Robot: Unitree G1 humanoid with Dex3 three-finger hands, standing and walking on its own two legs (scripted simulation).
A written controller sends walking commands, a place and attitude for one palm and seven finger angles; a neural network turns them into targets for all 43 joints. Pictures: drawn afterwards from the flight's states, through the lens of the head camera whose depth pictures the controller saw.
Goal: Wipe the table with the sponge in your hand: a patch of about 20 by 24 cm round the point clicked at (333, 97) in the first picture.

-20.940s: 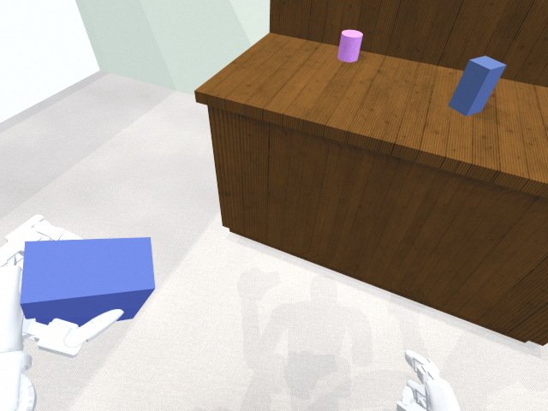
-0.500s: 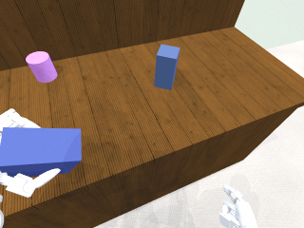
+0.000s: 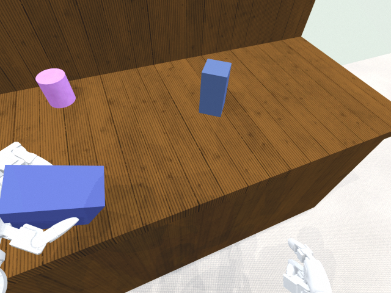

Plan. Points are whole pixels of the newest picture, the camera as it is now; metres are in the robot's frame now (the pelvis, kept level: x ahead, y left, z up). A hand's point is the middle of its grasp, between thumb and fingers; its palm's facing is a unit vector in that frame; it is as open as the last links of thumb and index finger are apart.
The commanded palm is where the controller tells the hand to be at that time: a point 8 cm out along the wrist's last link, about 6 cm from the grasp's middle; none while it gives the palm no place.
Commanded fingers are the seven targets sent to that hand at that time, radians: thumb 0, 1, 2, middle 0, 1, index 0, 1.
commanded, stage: shuffle to correct the standing spot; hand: left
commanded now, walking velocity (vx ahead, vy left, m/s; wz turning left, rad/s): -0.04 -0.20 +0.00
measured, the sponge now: (68, 199) +0.23 +0.21 +0.14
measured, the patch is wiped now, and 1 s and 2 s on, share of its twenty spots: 0.00 0.00 0.00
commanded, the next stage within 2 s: come to a stop and stand still in 0.56 s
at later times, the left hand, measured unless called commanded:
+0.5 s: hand (38, 199) +0.22 +0.24 +0.16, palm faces +0.31 -0.86 -0.40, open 9.9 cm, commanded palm +0.16 +0.28 +0.18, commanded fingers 0.00 0.10 1.30 -1.20 -1.60 -1.20 -1.60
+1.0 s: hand (35, 206) +0.21 +0.24 +0.15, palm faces +0.24 -0.89 -0.40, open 9.9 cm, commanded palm +0.15 +0.30 +0.18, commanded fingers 0.00 0.10 1.30 -1.20 -1.60 -1.20 -1.60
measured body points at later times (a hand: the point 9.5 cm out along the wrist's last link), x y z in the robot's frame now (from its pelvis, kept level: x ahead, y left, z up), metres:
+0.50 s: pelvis +0.00 +0.00 +0.00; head +0.03 +0.01 +0.45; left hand +0.19 +0.28 +0.18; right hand +0.17 -0.23 -0.08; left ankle +0.04 +0.16 -0.73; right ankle -0.02 -0.09 -0.73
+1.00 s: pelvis -0.01 +0.02 +0.00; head +0.02 +0.04 +0.45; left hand +0.19 +0.29 +0.17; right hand +0.15 -0.22 -0.06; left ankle +0.03 +0.14 -0.73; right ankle -0.02 -0.09 -0.73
